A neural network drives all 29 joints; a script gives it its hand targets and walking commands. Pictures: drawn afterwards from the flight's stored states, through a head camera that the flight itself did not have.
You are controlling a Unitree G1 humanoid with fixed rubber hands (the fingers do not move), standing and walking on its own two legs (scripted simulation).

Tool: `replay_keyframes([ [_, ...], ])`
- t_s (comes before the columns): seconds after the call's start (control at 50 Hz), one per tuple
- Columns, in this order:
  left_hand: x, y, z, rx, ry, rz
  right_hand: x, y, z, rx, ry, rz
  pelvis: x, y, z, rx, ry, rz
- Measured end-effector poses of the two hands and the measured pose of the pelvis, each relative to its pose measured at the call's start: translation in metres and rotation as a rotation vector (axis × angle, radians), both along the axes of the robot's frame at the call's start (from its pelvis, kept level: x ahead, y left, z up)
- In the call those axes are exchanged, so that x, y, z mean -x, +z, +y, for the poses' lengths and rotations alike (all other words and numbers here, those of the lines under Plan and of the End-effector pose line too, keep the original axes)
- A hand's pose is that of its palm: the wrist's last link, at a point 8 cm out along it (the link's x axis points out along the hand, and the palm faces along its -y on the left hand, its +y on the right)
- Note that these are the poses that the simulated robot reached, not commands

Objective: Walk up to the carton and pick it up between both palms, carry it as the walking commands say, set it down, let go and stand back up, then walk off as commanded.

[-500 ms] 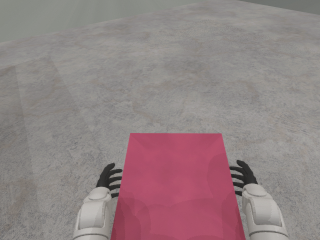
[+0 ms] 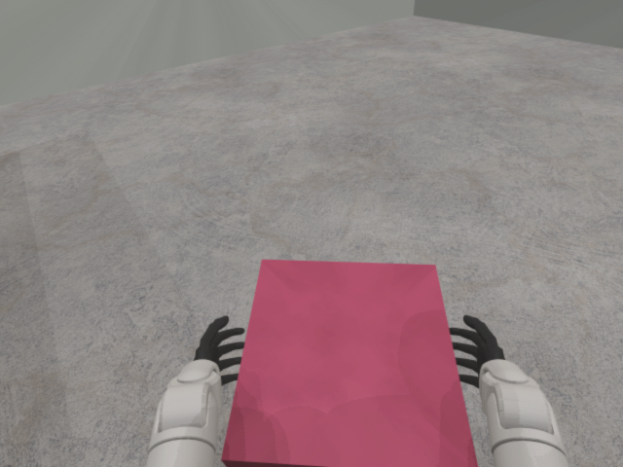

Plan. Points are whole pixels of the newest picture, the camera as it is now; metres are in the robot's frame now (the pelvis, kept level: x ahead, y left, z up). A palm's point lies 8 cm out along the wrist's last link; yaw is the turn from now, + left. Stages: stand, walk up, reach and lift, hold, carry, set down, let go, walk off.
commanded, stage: set down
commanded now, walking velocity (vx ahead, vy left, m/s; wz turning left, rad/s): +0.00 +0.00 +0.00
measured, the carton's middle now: (345, 371) +0.32 -0.02 -0.06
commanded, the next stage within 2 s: none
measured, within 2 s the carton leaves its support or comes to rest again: neither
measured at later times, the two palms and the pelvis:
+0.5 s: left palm (227, 383) +0.29 +0.16 -0.04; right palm (482, 386) +0.29 -0.22 -0.05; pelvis -0.01 -0.04 -0.02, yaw +2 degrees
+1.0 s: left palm (240, 399) +0.32 +0.16 -0.14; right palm (463, 398) +0.31 -0.22 -0.14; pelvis -0.05 -0.01 -0.08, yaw +1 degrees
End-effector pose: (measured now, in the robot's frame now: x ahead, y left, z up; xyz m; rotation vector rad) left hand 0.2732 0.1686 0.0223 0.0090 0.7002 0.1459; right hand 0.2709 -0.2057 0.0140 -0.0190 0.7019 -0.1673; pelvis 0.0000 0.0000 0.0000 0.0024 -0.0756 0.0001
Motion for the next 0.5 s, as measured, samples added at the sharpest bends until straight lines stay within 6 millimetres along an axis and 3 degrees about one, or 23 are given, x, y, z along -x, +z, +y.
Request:
replay_keyframes([
  [0.22, -0.014, -0.015, -0.010, -0.011, -0.003, 0.006, -0.016, -0.017, -0.010, -0.016, 0.001, 0.008, 0.002, -0.003, -0.018, -0.008, 0.003, 0.071],
  [0.5, -0.019, -0.066, -0.009, -0.006, -0.022, 0.045, -0.015, -0.066, -0.010, -0.020, -0.019, 0.048, 0.008, -0.015, -0.036, -0.008, 0.028, 0.236],
])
